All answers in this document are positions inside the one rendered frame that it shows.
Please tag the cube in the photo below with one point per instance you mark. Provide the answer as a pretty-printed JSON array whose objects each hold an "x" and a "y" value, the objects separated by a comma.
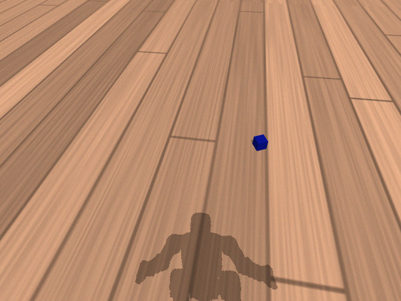
[{"x": 260, "y": 142}]

